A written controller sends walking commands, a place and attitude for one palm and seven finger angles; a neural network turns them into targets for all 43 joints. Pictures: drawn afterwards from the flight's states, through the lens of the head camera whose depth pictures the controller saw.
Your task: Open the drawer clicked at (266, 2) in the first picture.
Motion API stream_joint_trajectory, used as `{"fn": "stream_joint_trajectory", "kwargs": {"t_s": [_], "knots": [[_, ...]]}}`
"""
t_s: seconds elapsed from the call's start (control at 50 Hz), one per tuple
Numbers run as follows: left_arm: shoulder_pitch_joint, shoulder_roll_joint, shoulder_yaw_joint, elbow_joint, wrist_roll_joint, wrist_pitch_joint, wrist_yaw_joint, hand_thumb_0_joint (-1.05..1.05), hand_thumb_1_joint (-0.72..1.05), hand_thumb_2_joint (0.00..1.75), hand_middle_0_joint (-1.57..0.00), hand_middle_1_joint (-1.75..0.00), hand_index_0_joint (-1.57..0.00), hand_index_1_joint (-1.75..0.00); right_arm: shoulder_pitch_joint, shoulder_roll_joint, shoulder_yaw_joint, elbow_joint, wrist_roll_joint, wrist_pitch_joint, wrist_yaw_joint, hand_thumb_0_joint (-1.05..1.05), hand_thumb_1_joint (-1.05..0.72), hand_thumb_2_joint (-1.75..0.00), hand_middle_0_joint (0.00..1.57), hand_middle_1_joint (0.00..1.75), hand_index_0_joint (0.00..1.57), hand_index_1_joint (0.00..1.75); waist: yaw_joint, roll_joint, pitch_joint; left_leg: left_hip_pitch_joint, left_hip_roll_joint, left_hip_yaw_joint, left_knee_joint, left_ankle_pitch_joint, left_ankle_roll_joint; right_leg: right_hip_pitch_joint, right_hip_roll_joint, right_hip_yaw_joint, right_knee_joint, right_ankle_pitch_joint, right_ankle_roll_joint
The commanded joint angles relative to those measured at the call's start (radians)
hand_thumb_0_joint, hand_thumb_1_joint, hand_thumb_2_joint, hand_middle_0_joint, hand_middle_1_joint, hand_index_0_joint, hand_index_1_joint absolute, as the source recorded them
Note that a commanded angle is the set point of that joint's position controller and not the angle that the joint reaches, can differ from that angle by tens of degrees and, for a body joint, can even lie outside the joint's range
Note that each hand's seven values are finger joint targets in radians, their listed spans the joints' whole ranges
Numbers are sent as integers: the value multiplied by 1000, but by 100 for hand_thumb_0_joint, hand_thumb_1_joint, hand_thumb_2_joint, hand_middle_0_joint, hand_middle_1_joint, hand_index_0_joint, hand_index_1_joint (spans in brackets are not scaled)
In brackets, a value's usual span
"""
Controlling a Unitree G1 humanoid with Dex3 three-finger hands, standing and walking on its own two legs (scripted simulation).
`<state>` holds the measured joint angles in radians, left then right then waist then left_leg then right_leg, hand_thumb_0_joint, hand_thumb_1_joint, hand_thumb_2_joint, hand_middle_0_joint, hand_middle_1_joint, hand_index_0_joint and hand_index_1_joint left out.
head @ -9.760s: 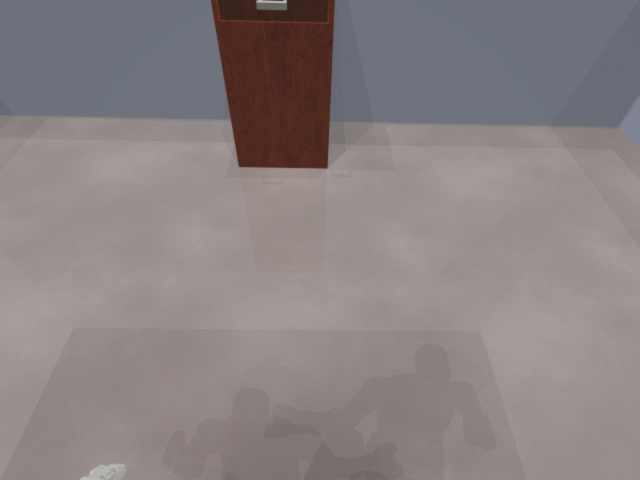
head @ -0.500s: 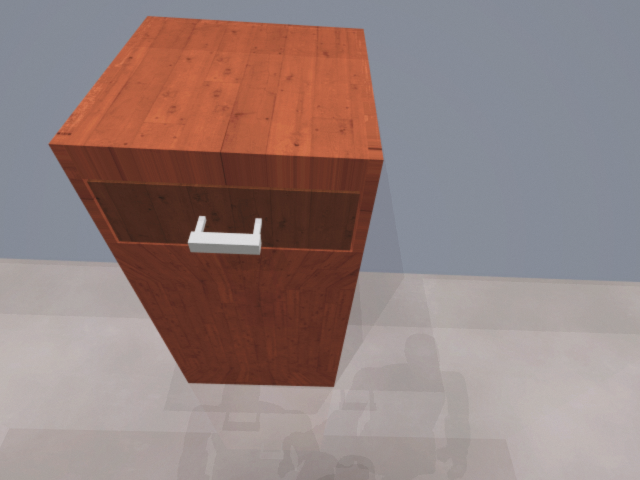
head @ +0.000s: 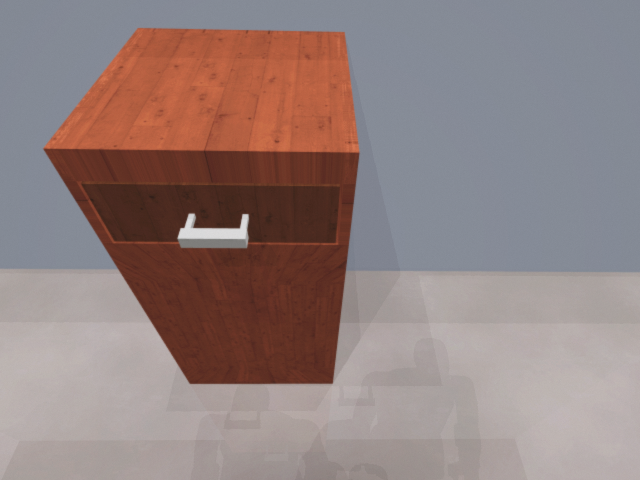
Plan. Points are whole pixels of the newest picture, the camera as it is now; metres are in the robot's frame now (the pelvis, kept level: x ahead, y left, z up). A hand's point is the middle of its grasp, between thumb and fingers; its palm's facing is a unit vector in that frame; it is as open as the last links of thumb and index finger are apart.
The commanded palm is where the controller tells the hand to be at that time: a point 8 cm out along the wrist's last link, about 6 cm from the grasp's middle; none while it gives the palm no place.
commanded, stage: come to a stop and stand still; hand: left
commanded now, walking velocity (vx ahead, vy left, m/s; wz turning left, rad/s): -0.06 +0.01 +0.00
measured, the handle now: (216, 228) +0.49 +0.21 +0.00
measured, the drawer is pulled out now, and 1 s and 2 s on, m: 0.00 0.00 0.00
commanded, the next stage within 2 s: look again from close up in 0.50 s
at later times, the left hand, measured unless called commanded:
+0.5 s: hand out of the picture +0.01 +0.21 -0.18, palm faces +0.02 -0.98 -0.20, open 7.4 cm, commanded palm none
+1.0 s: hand out of the picture +0.00 +0.19 -0.18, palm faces +0.01 -0.98 -0.20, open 7.4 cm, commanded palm none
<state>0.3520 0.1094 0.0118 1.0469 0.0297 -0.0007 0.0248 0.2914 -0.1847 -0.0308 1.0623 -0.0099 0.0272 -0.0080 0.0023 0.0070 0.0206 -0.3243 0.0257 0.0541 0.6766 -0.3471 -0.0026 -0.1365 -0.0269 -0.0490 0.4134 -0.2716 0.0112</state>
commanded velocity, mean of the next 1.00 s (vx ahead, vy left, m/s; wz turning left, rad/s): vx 0.00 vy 0.00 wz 0.00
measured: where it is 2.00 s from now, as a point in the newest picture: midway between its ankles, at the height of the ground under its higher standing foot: outside the picture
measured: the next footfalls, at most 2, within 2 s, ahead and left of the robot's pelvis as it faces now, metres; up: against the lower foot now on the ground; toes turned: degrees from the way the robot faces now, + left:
left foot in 0.04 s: +0.06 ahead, +0.11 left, +0.00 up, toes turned +2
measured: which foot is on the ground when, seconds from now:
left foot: up 0.00-0.02, down 0.04-1.00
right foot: down 0.00-1.00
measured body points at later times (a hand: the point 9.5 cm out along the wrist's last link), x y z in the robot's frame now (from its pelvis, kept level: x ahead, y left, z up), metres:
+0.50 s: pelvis +0.01 +0.04 +0.00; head +0.02 +0.05 +0.45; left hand +0.01 +0.27 -0.17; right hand +0.03 -0.20 -0.15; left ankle +0.02 +0.11 -0.74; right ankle -0.03 -0.13 -0.74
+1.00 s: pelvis -0.02 +0.01 -0.01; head -0.03 +0.02 +0.44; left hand +0.00 +0.24 -0.16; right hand +0.03 -0.22 -0.16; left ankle +0.02 +0.11 -0.74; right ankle -0.03 -0.13 -0.74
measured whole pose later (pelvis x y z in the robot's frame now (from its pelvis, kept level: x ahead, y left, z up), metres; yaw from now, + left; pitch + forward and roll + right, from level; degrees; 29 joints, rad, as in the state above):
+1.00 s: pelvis -0.02 +0.01 -0.01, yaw +1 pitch -3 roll -1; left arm 0.32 0.18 -0.02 0.99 0.02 0.01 0.03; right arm 0.25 -0.18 0.00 1.00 -0.01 0.02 -0.01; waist -0.01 0.00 0.01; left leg -0.28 0.02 0.06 0.57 -0.25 0.02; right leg -0.18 -0.04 -0.04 0.54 -0.31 0.03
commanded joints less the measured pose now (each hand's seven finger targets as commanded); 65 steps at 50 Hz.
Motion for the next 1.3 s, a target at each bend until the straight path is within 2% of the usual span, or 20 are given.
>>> {"fn": "stream_joint_trajectory", "kwargs": {"t_s": [0.0, 0.04, 0.12, 0.22, 0.5, 0.52, 0.54, 0.58, 0.62, 0.7, 0.74, 0.88, 1.14, 1.16, 1.18, 1.2, 1.22, 1.24, 1.26, 1.28], "knots": [[29, 152, 38, -34, -16, -12, 17, 0, 90, 90, -20, -30, -20, -30, 55, -50, -3, -25, 0, -35, -17, 0, -90, -90, 20, 30, 20, 30, -8, -43, 14, 174, 31, -30, -253, 288, 10, -99, -140, 82, 12, 258, -67], [65, 106, 32, -34, -10, -2, 22, 0, 90, 90, -20, -30, -20, -30, 59, -104, -11, -24, -4, -34, -23, 0, -90, -90, 20, 30, 20, 30, 13, 11, 8, 175, 129, -94, -214, 405, 52, -125, -66, 41, 11, 71, -23], [51, 98, 17, -3, -11, 4, 21, 0, 90, 90, -20, -30, -20, -30, 25, -96, -1, -11, -1, -41, -29, 0, -90, -90, 20, 30, 20, 30, 18, 94, 30, 125, 125, -137, -295, 441, 75, -49, -55, 3, 30, 67, 2], [44, 111, 13, 16, -9, 3, 19, 0, 90, 90, -20, -30, -20, -30, 13, -91, 1, -8, 0, -41, -30, 0, -90, -90, 20, 30, 20, 30, 12, 22, 18, 145, 101, -115, -304, 380, 60, -37, -75, 16, -1, 118, 3], [34, 130, 9, 31, -9, 2, 16, 0, 90, 90, -20, -30, -20, -30, 1, -96, 7, 9, 0, -42, -24, 0, -90, -90, 20, 30, 20, 30, 7, -1, 36, 142, 89, -106, -348, 292, 46, -35, -89, 33, -38, 115, 5], [-40, 277, -6, -47, 2, -15, 14, 0, 90, 90, -20, -30, -20, -30, 16, -183, 0, -80, -9, -53, -15, 0, -90, -90, 20, 30, 20, 30, -15, -1, 113, 121, 57, -146, -387, 234, 15, -89, -45, 35, 38, -8, -12], [-23, 209, 10, -70, 2, -3, 19, 0, 90, 90, -20, -30, -20, -30, 5, -202, -23, -113, -17, -70, -21, 0, -90, -90, 20, 30, 20, 30, -12, 72, 9, 120, 125, -213, -334, 299, 28, -104, -43, 14, 132, -73, -16], [34, 169, -5, -63, -4, -10, 20, 0, 90, 90, -20, -30, -20, -30, -5, -146, -10, -128, -10, -61, -29, 0, -90, -90, 20, 30, 20, 30, 11, 63, -95, 135, 124, -194, -277, 310, 72, -88, -39, 18, 98, -23, -30], [33, 175, -13, -66, -6, -14, 18, 0, 90, 90, -20, -30, -20, -30, -5, -117, 4, -145, -12, -52, -21, 0, -90, -90, 20, 30, 20, 30, 8, -44, -33, 59, 80, -148, -228, 191, 59, -81, -62, 57, 36, 31, -39], [15, 204, -1, -89, -9, -14, 21, 0, 90, 90, -20, -30, -20, -30, 17, -117, -1, -142, -7, -49, -19, 0, -90, -90, 20, 30, 20, 30, -11, 37, -18, 72, 66, -105, -182, 309, 46, -101, -75, 62, 65, 141, -32], [30, 200, -5, -94, -11, -11, 23, 0, 90, 90, -20, -30, -20, -30, 9, -113, 3, -136, -7, -44, -17, 0, -90, -90, 20, 30, 20, 30, -3, -11, -7, 74, 65, -93, -165, 328, 46, -93, -78, 72, 56, 173, -30], [15, 202, -2, -104, -11, -5, 21, 0, 90, 90, -20, -30, -20, -30, -19, -106, 5, -117, -3, -27, -9, 0, -90, -90, 20, 30, 20, 30, -7, -24, 79, 43, 53, -84, -221, 118, 35, -152, -78, 94, -7, 6, -30], [46, 160, -4, -52, -10, -12, 19, 0, 90, 90, -20, -30, -20, -30, 2, -89, 8, -43, 1, -27, -5, 0, -90, -90, 20, 30, 20, 30, -3, -8, 63, 61, 65, -100, -292, 76, 34, -123, -73, 77, -48, -13, -22], [75, 176, -6, -24, 0, -26, 49, 0, 90, 90, -20, -30, -20, -30, -74, -109, 12, -108, 3, -41, -4, 0, -90, -90, 20, 30, 20, 30, 27, -36, 141, -1, 62, -55, -118, 92, -4, -166, -111, 121, -72, 136, -35], [-699, 459, -28, -1574, 127, -197, 76, 0, 88, 89, -20, -32, -20, -32, -70, -229, 20, -473, 71, -191, -50, 0, -90, -90, 20, 30, 20, 30, -85, 301, -390, 313, -19, -28, -265, 179, 42, -140, 11, 68, 92, 76, -65], [-215, 411, 20, -1315, 146, -127, 166, 0, 85, 88, -20, -33, -20, -33, -132, -175, 27, -386, 63, -296, -99, 0, -90, -90, 20, 30, 20, 30, 30, 372, -377, 334, 44, -87, -299, 49, 6, -205, 14, -35, 211, -55, -72], [50, 223, -75, -1207, 140, 21, 214, 0, 83, 87, -21, -34, -21, -34, -151, -122, 14, -392, 86, -337, -104, 0, -90, -90, 20, 30, 20, 30, 10, 287, -201, 115, 43, -127, -357, -153, -15, -281, 34, -57, 241, -137, -50], [88, 102, -175, -1157, 177, 49, 218, 0, 81, 86, -21, -36, -21, -36, -111, -117, 17, -381, 98, -353, -109, 0, -90, -90, 20, 30, 20, 30, -18, 200, -116, 58, 22, -105, -315, -181, 7, -286, 32, -49, 215, -86, -41], [-15, 178, -153, -1233, 256, 34, 253, 0, 78, 85, -21, -37, -21, -37, -147, -159, 10, -425, 74, -367, -106, 0, -90, -90, 20, 30, 20, 30, -36, 153, -22, -18, 6, -127, -280, -199, 14, -333, 37, -26, 184, -112, -41], [13, 228, -129, -1194, 370, 33, 294, 0, 76, 84, -21, -39, -21, -39, -147, -175, 7, -434, 42, -359, -101, 0, -90, -90, 20, 30, 20, 30, -42, 51, -32, -59, 3, -139, -249, -227, 17, -384, 45, -19, 183, -183, -42]]}}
